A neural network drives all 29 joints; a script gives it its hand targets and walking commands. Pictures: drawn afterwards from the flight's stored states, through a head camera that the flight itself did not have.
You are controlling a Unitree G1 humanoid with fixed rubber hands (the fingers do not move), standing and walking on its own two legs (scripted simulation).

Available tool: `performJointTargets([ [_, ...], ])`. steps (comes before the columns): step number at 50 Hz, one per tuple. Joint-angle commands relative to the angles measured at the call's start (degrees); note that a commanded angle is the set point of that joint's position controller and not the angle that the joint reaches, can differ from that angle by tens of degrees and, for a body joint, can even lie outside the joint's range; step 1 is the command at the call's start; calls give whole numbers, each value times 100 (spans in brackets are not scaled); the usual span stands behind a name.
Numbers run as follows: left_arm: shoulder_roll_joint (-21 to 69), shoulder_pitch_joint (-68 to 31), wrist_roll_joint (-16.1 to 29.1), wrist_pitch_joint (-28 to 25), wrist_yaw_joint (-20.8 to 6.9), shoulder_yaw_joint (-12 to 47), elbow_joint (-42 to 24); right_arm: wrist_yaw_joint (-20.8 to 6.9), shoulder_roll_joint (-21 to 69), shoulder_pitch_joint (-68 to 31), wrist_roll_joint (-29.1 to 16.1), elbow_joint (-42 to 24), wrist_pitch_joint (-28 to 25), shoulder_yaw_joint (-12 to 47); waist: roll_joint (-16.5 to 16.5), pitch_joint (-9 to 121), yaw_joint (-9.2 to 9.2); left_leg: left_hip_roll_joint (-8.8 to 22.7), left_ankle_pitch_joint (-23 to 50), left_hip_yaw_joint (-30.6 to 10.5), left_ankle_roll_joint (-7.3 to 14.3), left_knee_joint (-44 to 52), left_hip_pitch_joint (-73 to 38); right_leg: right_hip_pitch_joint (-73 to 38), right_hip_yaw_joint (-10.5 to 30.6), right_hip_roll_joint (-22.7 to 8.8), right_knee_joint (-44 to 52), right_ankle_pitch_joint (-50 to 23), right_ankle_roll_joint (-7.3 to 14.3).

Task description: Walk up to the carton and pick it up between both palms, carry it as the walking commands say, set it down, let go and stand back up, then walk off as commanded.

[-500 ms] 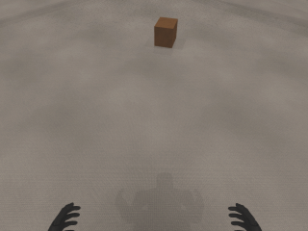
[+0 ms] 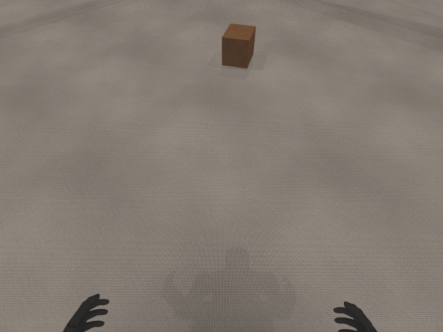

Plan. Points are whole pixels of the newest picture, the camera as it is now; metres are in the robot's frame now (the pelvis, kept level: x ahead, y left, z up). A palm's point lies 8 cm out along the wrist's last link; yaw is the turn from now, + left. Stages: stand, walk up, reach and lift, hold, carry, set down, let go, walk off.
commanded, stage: stand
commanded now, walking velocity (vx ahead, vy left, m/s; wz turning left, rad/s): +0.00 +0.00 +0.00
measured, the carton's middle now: (238, 45) +2.37 -0.14 -0.63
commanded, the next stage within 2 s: walk up in 0.62 s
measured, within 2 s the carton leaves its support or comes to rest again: neither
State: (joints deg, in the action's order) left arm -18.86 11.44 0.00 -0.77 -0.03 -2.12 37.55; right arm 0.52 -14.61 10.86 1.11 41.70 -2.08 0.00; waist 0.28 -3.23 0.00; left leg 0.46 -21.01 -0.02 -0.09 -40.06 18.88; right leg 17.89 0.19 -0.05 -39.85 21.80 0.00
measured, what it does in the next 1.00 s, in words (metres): stands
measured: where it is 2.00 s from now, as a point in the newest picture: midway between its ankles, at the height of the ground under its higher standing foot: (235, 273)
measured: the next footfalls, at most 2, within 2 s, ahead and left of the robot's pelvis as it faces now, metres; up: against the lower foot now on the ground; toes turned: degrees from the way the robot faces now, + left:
right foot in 1.32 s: +0.22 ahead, -0.15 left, +0.00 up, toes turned -5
left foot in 1.74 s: +0.53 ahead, +0.10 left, +0.00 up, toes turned +0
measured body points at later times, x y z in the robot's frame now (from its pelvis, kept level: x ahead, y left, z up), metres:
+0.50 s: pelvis +0.00 +0.00 +0.00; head +0.02 +0.00 +0.45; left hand +0.14 +0.29 -0.09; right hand +0.13 -0.26 -0.11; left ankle +0.00 +0.12 -0.72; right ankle -0.01 -0.12 -0.72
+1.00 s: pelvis +0.02 +0.01 +0.00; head +0.04 +0.01 +0.45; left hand +0.14 +0.30 -0.11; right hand +0.13 -0.25 -0.12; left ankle +0.00 +0.12 -0.72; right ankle -0.01 -0.12 -0.72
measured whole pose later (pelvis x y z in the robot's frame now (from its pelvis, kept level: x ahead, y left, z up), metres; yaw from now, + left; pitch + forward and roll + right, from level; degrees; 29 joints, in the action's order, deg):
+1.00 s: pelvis +0.02 +0.01 +0.00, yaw -1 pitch +2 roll -1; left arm -18.9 13.5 0.0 0.5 -1.7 -1.3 44.4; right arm -1.4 -15.4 12.5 1.1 47.2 -0.3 0.0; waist 0.2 1.2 0.0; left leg -0.2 -21.9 0.0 0.5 -38.7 18.6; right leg 17.9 1.0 -0.2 -38.8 25.0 0.1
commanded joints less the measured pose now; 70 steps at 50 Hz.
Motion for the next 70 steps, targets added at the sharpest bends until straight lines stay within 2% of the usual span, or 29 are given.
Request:
performJointTargets([
  [1, -1128, -198, -143, -258, 12, -342, -320, 36, -1476, -368, 16, -371, -171, -524, -65, 708, 6, 504, 1244, -667, 433, 682, -131, -350, 477, -549, 630, -1378, 533],
  [10, -1289, -362, -90, -277, 29, -363, -112, -20, -1590, -327, 40, -161, -156, -525, 231, 747, -127, 462, 958, -628, 427, 762, -481, -6, 683, -619, 889, -954, 531],
  [17, -1135, -291, -112, -264, 23, -293, -1, 2, -1573, -661, -14, -91, -154, -448, 366, 669, 56, 460, 1328, -669, 411, 789, -237, -310, 477, -594, 676, -1336, 497],
  [22, -1269, -291, -41, -256, 52, -312, 73, -5, -1719, -475, -34, 5, -128, -523, 335, 886, 28, 501, 1826, -656, 482, 600, -479, -242, 492, -553, 547, -1649, 471],
  [28, -1232, -374, -109, -279, 50, -308, 149, -7, -1644, -437, -16, 18, -135, -491, -57, 761, -76, 478, 1122, -551, 412, 604, -314, -154, 620, -622, 841, -1444, 544],
  [31, -1313, -193, -78, -325, 48, -279, 298, -25, -1518, -430, 20, 89, -102, -390, 607, 862, -1, 566, 1359, -765, 517, 828, -302, -309, 543, -595, 629, -1501, 481],
  [33, -1200, -245, -62, -292, 70, -282, 196, -61, -1430, -593, -37, 53, -209, -411, 174, 612, 30, 557, 1236, -839, 532, 855, -231, -59, 510, -475, 626, -1398, 511],
  [36, -1243, -92, -80, -279, 62, -266, 276, -45, -1737, -503, -28, 84, -168, -464, 356, 527, 110, 531, 1543, -842, 547, 947, -160, -377, 558, -518, 583, -1686, 475],
  [39, -1190, -352, -60, -288, 52, -294, 264, 0, -1611, -510, -9, 94, -156, -461, -40, 761, 45, 531, 1448, -565, 462, 765, -494, -284, 731, -663, 856, -1569, 532],
  [40, -1483, -303, -68, -261, 58, -346, 289, -64, -1617, -419, -43, 196, -155, -457, 351, 958, -42, 482, 1563, -595, 392, 706, -499, -281, 737, -653, 743, -1580, 514],
  [41, -727, 649, -76, -75, -79, -171, 357, -223, -955, -10, 29, -29, 110, -232, -29, 1082, 251, 597, -1561, -1025, 414, 875, 558, -694, 1251, -1072, 1617, 1965, 545],
  [42, -714, 608, -135, 82, -184, -179, 274, -227, -991, -732, 25, -223, 306, -322, -378, -23, 419, 391, -1892, -419, 5, 762, 1578, -314, 1671, -1076, 2489, 3001, 664],
  [44, -880, 382, -208, 142, -186, -194, 366, -248, -869, -699, 43, -84, 269, -329, -792, -462, 219, 125, -983, 269, -104, -194, 1236, 399, 2677, -1502, 2935, 3150, 853],
  [45, -948, 60, -201, 127, -185, -194, 380, -240, -800, -229, 14, 72, 179, -277, -885, -286, -21, 10, -614, 351, -67, 129, 441, 583, 2634, -1465, 2847, 2814, 876],
  [47, -691, -504, -135, 39, -179, -124, 214, -188, -686, 685, 6, 496, 51, -234, -238, 262, -522, 53, -476, -85, 171, 1017, -1070, 1258, 1493, -867, 1960, 2012, 548],
  [49, -364, -762, -55, -86, -167, -69, -5, -106, -1484, 1579, 47, 694, 53, -485, 1424, 650, -777, 1623, -1948, -2677, 807, 2519, -2086, 2238, 44, 21, -454, 1102, -1],
  [50, -241, -708, -155, -118, -163, -75, 3, -63, -1639, 1777, 79, 776, 67, -457, 1614, 458, -812, 2221, -1862, -3585, 998, 2856, -2370, 2538, -106, 66, -1373, 720, 63],
  [51, -339, -507, -198, -119, -185, -114, 167, -58, -1527, 1547, 55, 722, 65, -453, 946, 371, -604, 2191, -1694, -3512, 1044, 2853, -2346, 2494, 234, -148, -1755, 461, 62],
  [53, -331, -745, -217, -155, -250, -44, 178, -40, -1486, 1716, 54, 750, -15, -439, 758, 153, -618, 2095, 31, -3134, 1097, 2646, -2640, 2834, 13, -161, -2016, 557, 26],
  [56, -217, -955, -156, -176, -319, 11, 132, -99, -1076, 1808, 84, 837, -149, -340, 933, -273, -620, 1641, 1246, -2073, 783, 2682, -1986, 2249, -130, -311, -1350, 132, -107],
  [57, -37, -917, -174, -149, -378, 48, 134, -59, -1034, 1948, 27, 925, -166, -300, 1487, -19, -628, 1435, 2002, -1744, 677, 2480, -2283, 2182, -284, -168, -1152, -98, -83],
  [59, -42, -1056, -130, -162, -382, 73, 209, -72, -1092, 2018, 48, 978, -171, -322, 1439, -13, -726, 1294, 2665, -1266, 657, 2418, -2229, 1839, -527, -115, -525, -123, -201],
  [60, 109, -989, -111, -170, -385, 125, 194, -86, -1008, 1892, 29, 1002, -163, -287, 1887, 67, -627, 1257, 2834, -1005, 650, 2326, -2277, 1589, -661, -43, -120, -33, -219],
  [61, 207, -903, -81, -167, -384, 103, 230, -119, -852, 1768, 40, 988, -178, -290, 1725, -73, -492, 1241, 2620, -1071, 604, 2407, -1794, 1157, -614, -10, 0, -192, -181],
  [64, -396, 766, -97, -225, -251, -150, 767, -149, -1143, 952, -22, 754, -161, -321, 591, 982, 564, 743, 3746, -142, 291, 349, -216, -2276, -582, -5, 1359, -696, 175],
  [65, -925, 2081, -197, -312, -145, -309, 1115, -136, -1025, 756, -61, 543, -208, -334, -607, 1685, 1093, 385, 1516, 28, 49, -1539, 1218, -3670, 1185, -1339, 1786, -687, 521],
  [66, -1314, 2403, -220, -269, -110, -397, 1212, -131, -746, 699, -72, 313, -244, -264, -1497, 1679, 936, -77, -873, 33, 40, -2703, 2305, -4049, 2986, -2646, 2156, -1730, 937],
  [68, -1011, 1697, -167, -251, -36, -202, 1031, -150, -775, 525, 11, 352, -176, -308, -382, 632, 507, 324, -575, -492, 110, -3316, 2434, -2714, 2814, -2267, 2486, -1007, 808],
  [70, -831, 1158, -121, -339, 8, -204, 1167, -235, -590, 493, 66, 530, -35, -326, -23, 141, 348, 727, 71, -388, -5, -3183, 2023, -1565, 2112, -2347, 2731, -1038, 799],
])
